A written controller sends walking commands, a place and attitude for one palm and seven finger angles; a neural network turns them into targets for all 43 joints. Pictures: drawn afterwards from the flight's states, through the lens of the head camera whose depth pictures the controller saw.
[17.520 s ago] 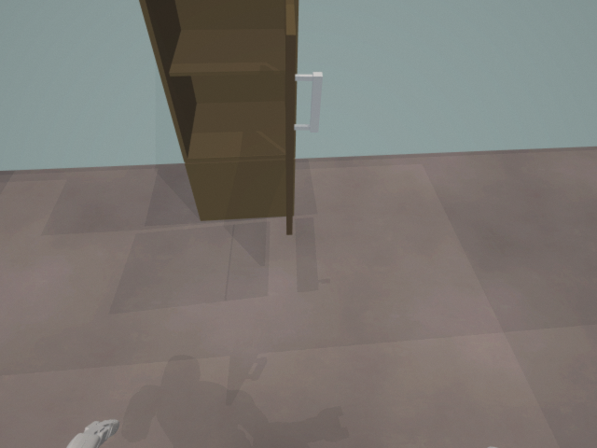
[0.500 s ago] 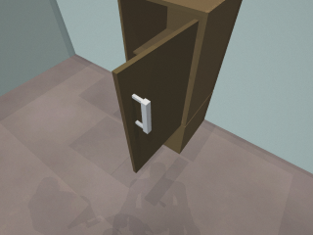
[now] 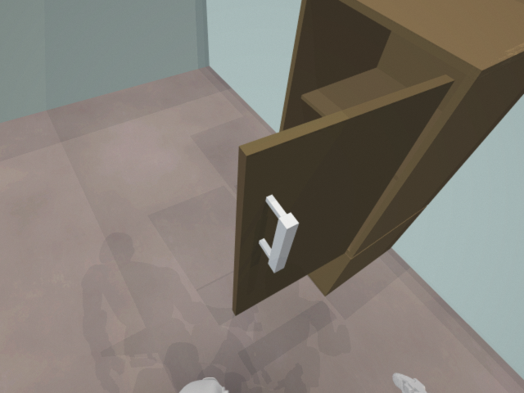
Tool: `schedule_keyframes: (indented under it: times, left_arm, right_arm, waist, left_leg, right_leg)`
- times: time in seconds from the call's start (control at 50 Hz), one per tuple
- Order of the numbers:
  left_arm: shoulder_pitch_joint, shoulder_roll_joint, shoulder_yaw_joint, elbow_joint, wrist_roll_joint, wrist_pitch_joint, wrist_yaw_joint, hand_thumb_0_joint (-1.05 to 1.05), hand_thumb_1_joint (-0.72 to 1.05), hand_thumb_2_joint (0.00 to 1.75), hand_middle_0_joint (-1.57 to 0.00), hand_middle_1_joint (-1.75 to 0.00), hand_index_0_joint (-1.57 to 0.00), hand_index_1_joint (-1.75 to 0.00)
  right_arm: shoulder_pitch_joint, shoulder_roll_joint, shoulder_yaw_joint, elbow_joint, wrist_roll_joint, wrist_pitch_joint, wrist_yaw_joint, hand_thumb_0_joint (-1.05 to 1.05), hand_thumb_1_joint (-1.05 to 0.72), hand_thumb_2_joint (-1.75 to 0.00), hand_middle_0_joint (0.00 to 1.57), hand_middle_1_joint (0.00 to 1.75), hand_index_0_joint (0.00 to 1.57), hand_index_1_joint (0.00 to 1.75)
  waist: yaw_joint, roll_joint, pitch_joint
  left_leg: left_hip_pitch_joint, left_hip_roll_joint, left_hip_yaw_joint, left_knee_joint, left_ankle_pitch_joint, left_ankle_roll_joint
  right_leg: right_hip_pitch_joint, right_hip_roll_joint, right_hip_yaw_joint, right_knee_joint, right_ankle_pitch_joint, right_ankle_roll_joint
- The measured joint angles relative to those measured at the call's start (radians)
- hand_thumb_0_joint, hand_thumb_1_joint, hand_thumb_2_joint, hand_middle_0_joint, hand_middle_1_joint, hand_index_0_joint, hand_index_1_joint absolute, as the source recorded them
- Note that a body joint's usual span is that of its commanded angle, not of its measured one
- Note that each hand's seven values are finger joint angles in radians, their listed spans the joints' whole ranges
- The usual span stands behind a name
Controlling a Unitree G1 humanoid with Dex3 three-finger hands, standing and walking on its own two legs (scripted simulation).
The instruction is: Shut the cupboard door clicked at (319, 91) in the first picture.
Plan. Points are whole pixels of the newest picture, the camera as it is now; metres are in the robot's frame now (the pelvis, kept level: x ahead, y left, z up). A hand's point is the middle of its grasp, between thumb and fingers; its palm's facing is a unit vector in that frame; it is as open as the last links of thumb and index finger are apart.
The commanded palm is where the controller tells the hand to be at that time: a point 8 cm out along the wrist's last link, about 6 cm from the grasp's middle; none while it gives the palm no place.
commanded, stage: shuffle to correct the standing spot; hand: left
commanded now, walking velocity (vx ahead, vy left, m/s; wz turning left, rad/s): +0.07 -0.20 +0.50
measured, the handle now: (274, 235) +0.34 +0.01 +0.04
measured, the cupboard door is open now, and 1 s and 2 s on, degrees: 86 86 86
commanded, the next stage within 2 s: come to a stop and stand still in 1.40 s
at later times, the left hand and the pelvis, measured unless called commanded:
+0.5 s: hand (205, 390) +0.14 +0.09 -0.13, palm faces +0.20 -0.94 -0.28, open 7.4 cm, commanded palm none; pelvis +0.09 -0.12 +0.02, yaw +15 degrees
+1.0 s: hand out of the picture +0.05 -0.03 -0.16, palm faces +0.50 -0.84 -0.21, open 7.4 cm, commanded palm none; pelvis +0.11 -0.22 +0.02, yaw +29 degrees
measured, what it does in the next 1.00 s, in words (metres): steps to the right, turning left: right foot, then left foot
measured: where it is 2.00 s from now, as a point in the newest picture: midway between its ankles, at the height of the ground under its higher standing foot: outside the picture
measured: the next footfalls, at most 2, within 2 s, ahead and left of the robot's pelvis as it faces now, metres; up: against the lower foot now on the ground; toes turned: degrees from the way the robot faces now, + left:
right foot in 0.42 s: +0.17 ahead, -0.20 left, +0.00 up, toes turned +9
left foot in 0.86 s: +0.11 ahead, -0.10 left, +0.00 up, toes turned +33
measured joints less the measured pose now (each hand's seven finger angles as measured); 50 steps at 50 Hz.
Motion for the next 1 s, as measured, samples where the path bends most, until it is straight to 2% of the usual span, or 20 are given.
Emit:
schedule_keyframes:
  times: [0.04,0.1,0.18,0.26,0.36,0.4,0.44,0.46,0.5,0.56,0.6,0.7,0.78,0.84,0.86,0.88,0.9,0.92,0.96,1.0]
  left_arm:
    - [-0.017,0.015,0.005,-0.006,0.006,0.025,-0.002,0.01,0.91,0.89,-0.20,-0.30,-0.20,-0.30]
    - [-0.072,0.033,0.019,-0.032,0.017,0.035,-0.007,0.01,0.91,0.89,-0.20,-0.30,-0.20,-0.30]
    - [-0.134,0.046,0.029,-0.097,0.015,0.025,-0.013,0.01,0.91,0.90,-0.20,-0.30,-0.20,-0.30]
    - [-0.164,0.058,0.034,-0.122,0.009,0.030,-0.011,0.00,0.91,0.90,-0.20,-0.30,-0.20,-0.30]
    - [-0.200,0.069,0.034,-0.130,0.001,0.041,-0.009,0.00,0.91,0.90,-0.20,-0.30,-0.20,-0.30]
    - [-0.206,0.068,0.032,-0.141,-0.004,0.031,-0.011,0.00,0.91,0.90,-0.20,-0.30,-0.20,-0.30]
    - [-0.213,0.053,0.029,-0.148,0.000,0.014,-0.008,0.00,0.90,0.90,-0.20,-0.30,-0.20,-0.30]
    - [-0.216,0.045,0.023,-0.154,0.003,0.013,-0.005,0.00,0.90,0.90,-0.20,-0.30,-0.20,-0.30]
    - [-0.215,0.031,0.014,-0.167,0.007,0.015,0.000,0.00,0.90,0.90,-0.20,-0.30,-0.20,-0.30]
    - [-0.201,0.016,0.009,-0.181,0.006,0.022,0.011,0.00,0.90,0.90,-0.20,-0.30,-0.20,-0.30]
    - [-0.190,0.007,0.004,-0.183,0.004,0.020,0.017,0.00,0.90,0.89,-0.20,-0.30,-0.20,-0.30]
    - [-0.169,0.001,0.003,-0.185,0.005,0.019,0.030,0.00,0.91,0.89,-0.20,-0.30,-0.20,-0.30]
    - [-0.150,0.017,0.008,-0.177,0.008,0.030,0.028,0.00,0.91,0.89,-0.20,-0.30,-0.20,-0.30]
    - [-0.129,0.035,0.014,-0.161,0.003,0.041,0.024,0.00,0.91,0.89,-0.20,-0.30,-0.20,-0.30]
    - [-0.117,0.041,0.016,-0.156,-0.001,0.046,0.022,0.00,0.91,0.89,-0.20,-0.30,-0.20,-0.30]
    - [-0.114,0.049,0.020,-0.145,-0.005,0.053,0.019,0.00,0.91,0.89,-0.20,-0.30,-0.20,-0.30]
    - [-0.112,0.054,0.022,-0.137,-0.008,0.067,0.019,0.00,0.91,0.89,-0.20,-0.30,-0.20,-0.30]
    - [-0.109,0.056,0.023,-0.132,-0.009,0.083,0.021,0.00,0.91,0.89,-0.20,-0.30,-0.20,-0.30]
    - [-0.111,0.058,0.028,-0.126,-0.005,0.105,0.022,0.01,0.91,0.89,-0.20,-0.30,-0.20,-0.30]
    - [-0.123,0.063,0.036,-0.135,-0.004,0.108,0.014,0.01,0.91,0.89,-0.20,-0.30,-0.20,-0.30]
  right_arm:
    - [0.002,0.013,0.013,-0.001,0.004,0.005,-0.005,0.00,-0.91,-0.90,0.20,0.30,0.20,0.29]
    - [0.037,0.027,0.018,0.014,0.004,0.009,-0.017,0.00,-0.90,-0.89,0.20,0.30,0.20,0.29]
    - [0.076,0.036,0.015,0.045,0.003,0.020,-0.015,0.00,-0.91,-0.89,0.21,0.30,0.21,0.30]
    - [0.103,0.027,0.003,0.049,-0.002,0.035,-0.001,0.01,-0.92,-0.89,0.21,0.30,0.21,0.30]
    - [0.120,0.009,-0.016,0.031,-0.010,0.053,0.001,0.01,-0.91,-0.89,0.21,0.30,0.21,0.30]
    - [0.125,-0.006,-0.025,0.030,-0.008,0.062,-0.004,0.01,-0.91,-0.89,0.21,0.30,0.21,0.30]
    - [0.118,-0.032,-0.038,0.039,0.000,0.071,-0.008,0.01,-0.90,-0.89,0.21,0.30,0.21,0.30]
    - [0.112,-0.041,-0.045,0.042,0.003,0.078,-0.014,0.01,-0.90,-0.89,0.21,0.30,0.21,0.30]
    - [0.108,-0.050,-0.052,0.047,0.005,0.091,-0.019,0.01,-0.91,-0.89,0.21,0.30,0.20,0.30]
    - [0.100,-0.047,-0.050,0.050,0.006,0.100,-0.014,0.01,-0.91,-0.89,0.20,0.30,0.20,0.29]
    - [0.091,-0.041,-0.046,0.047,0.006,0.104,-0.008,0.01,-0.91,-0.90,0.20,0.30,0.20,0.29]
    - [0.045,-0.013,-0.032,0.036,0.008,0.110,-0.005,0.01,-0.91,-0.90,0.20,0.30,0.20,0.29]
    - [0.004,0.015,-0.017,0.024,0.012,0.104,-0.009,0.01,-0.91,-0.90,0.20,0.30,0.20,0.29]
    - [-0.012,0.033,-0.007,0.009,0.016,0.090,-0.013,0.01,-0.90,-0.90,0.20,0.30,0.20,0.29]
    - [-0.012,0.036,-0.003,0.003,0.015,0.083,-0.014,0.01,-0.90,-0.90,0.20,0.30,0.20,0.29]
    - [-0.014,0.044,-0.002,0.000,0.013,0.076,-0.018,0.01,-0.90,-0.89,0.20,0.30,0.20,0.29]
    - [-0.012,0.046,0.003,-0.004,0.014,0.072,-0.021,0.01,-0.90,-0.89,0.20,0.30,0.20,0.29]
    - [-0.007,0.045,0.008,-0.005,0.015,0.069,-0.023,0.01,-0.90,-0.89,0.20,0.30,0.20,0.30]
    - [0.014,0.039,0.012,-0.001,0.014,0.066,-0.031,0.00,-0.90,-0.89,0.21,0.30,0.21,0.30]
    - [0.032,0.028,0.011,0.013,0.010,0.069,-0.035,0.00,-0.90,-0.89,0.21,0.30,0.21,0.30]
  waist:
    - [0.006,-0.012,0.003]
    - [0.009,0.000,-0.001]
    - [0.017,0.020,0.004]
    - [-0.003,0.024,-0.001]
    - [-0.046,0.030,0.009]
    - [-0.054,0.038,0.012]
    - [-0.050,0.066,0.022]
    - [-0.053,0.077,0.030]
    - [-0.050,0.076,0.033]
    - [-0.043,0.058,0.027]
    - [-0.041,0.049,0.021]
    - [-0.024,0.032,0.027]
    - [0.000,0.014,0.040]
    - [0.009,-0.003,0.046]
    - [0.008,-0.007,0.045]
    - [0.005,-0.026,0.051]
    - [0.002,-0.033,0.058]
    - [0.000,-0.032,0.061]
    - [-0.008,-0.011,0.056]
    - [-0.007,0.010,0.052]
  left_leg:
    - [0.018,-0.009,-0.007,0.024,-0.067,-0.003]
    - [0.064,-0.014,-0.053,-0.055,-0.051,-0.035]
    - [0.110,-0.012,-0.115,-0.167,0.003,-0.052]
    - [0.129,-0.011,-0.163,-0.219,0.019,-0.080]
    - [0.118,-0.008,-0.214,-0.197,-0.006,-0.127]
    - [0.100,-0.009,-0.234,-0.152,-0.035,-0.152]
    - [0.065,-0.002,-0.251,-0.041,-0.139,-0.155]
    - [0.030,-0.008,-0.246,0.068,-0.240,-0.142]
    - [-0.040,-0.027,-0.210,0.306,-0.340,-0.124]
    - [-0.100,-0.032,-0.143,0.537,-0.310,-0.120]
    - [-0.109,-0.031,-0.114,0.577,-0.277,-0.122]
    - [-0.063,-0.021,-0.070,0.448,-0.272,-0.125]
    - [0.014,-0.012,-0.040,0.249,-0.286,-0.112]
    - [0.102,-0.010,-0.016,0.045,-0.193,-0.093]
    - [0.139,-0.008,-0.011,-0.036,-0.107,-0.074]
    - [0.141,-0.018,-0.009,-0.038,-0.084,-0.060]
    - [0.138,-0.021,-0.012,-0.020,-0.095,-0.052]
    - [0.142,-0.016,-0.018,-0.013,-0.108,-0.049]
    - [0.153,0.004,-0.044,-0.038,-0.104,-0.060]
    - [0.158,0.024,-0.077,-0.086,-0.064,-0.081]
  right_leg:
    - [-0.115,0.003,0.086,0.256,-0.004,0.009]
    - [-0.251,-0.016,0.141,0.396,0.102,0.039]
    - [-0.343,-0.054,0.201,0.322,0.217,0.072]
    - [-0.336,-0.067,0.223,0.154,0.230,0.094]
    - [-0.241,-0.027,0.190,-0.087,0.163,0.094]
    - [-0.169,0.001,0.172,-0.226,0.201,0.084]
    - [-0.133,0.023,0.146,-0.275,0.250,0.035]
    - [-0.131,0.024,0.130,-0.255,0.230,0.005]
    - [-0.108,0.016,0.102,-0.252,0.199,-0.034]
    - [-0.061,0.010,0.064,-0.295,0.199,-0.060]
    - [-0.037,0.013,0.034,-0.319,0.203,-0.074]
    - [-0.006,0.035,-0.042,-0.345,0.198,-0.108]
    - [-0.006,0.053,-0.095,-0.329,0.182,-0.131]
    - [-0.021,0.057,-0.131,-0.281,0.155,-0.140]
    - [-0.040,0.053,-0.140,-0.234,0.137,-0.132]
    - [-0.074,0.034,-0.118,-0.141,0.109,-0.080]
    - [-0.119,0.033,-0.063,-0.015,0.046,-0.030]
    - [-0.164,0.044,0.002,0.112,-0.008,0.001]
    - [-0.228,0.054,0.101,0.276,-0.023,0.025]
    - [-0.263,0.034,0.171,0.339,0.026,0.039]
